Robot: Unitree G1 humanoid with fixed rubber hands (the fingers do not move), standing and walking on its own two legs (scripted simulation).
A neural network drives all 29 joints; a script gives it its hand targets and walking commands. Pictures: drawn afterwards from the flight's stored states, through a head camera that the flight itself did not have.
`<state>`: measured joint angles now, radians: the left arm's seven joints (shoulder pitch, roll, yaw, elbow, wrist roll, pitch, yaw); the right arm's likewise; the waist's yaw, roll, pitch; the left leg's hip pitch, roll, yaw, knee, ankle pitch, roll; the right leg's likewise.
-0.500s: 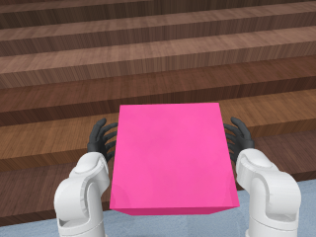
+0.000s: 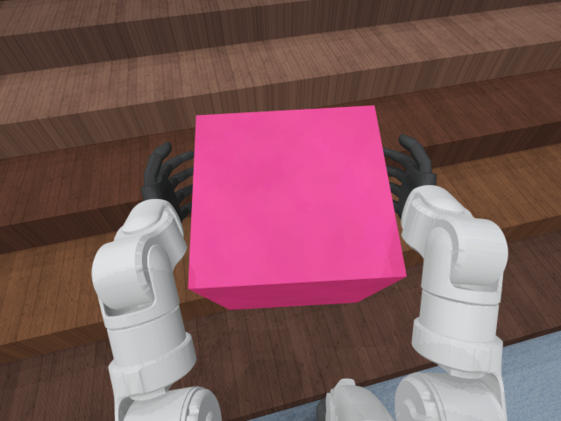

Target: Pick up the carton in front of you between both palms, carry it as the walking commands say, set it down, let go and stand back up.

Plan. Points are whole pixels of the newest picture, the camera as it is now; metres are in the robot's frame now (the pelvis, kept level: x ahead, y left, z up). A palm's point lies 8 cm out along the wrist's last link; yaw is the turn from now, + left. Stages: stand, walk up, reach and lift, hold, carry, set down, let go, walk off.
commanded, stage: carry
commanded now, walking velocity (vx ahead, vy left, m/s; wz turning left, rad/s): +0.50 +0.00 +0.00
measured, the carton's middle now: (290, 224) +0.37 -0.01 +0.07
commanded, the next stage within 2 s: none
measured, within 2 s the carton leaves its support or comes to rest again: neither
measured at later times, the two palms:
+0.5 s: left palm (172, 22) +0.69 +0.15 +0.21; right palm (358, 29) +0.66 -0.15 +0.20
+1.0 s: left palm out of the picture +0.89 +0.27 +0.41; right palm out of the picture +1.03 +0.00 +0.41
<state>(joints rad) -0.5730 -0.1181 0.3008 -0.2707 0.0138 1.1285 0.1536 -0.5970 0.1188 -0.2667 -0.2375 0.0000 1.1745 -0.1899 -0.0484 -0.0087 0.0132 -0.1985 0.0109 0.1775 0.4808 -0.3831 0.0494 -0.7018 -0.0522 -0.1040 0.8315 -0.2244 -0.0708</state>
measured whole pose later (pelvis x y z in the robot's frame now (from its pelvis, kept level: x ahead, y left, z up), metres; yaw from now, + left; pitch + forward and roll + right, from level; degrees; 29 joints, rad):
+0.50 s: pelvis +0.33 +0.03 +0.08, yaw +2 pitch +4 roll +3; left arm -0.55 -0.10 0.33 -0.24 0.02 1.13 0.14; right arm -0.55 0.13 -0.21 -0.20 -0.01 1.16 -0.22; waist -0.16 -0.02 0.05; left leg -0.64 -0.05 0.14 0.93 -0.37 0.18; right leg -0.57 0.05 0.10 1.65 -0.30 -0.06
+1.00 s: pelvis +0.63 -0.01 +0.25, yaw +17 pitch +2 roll -2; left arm -0.70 -0.10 0.32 -0.11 -0.01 1.25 0.23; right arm -0.77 0.11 -0.40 -0.10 -0.09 1.26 -0.15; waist 0.14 0.06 0.02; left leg -0.81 0.00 -0.02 1.73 -0.24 0.10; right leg -0.41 -0.09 -0.27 0.71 -0.32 -0.04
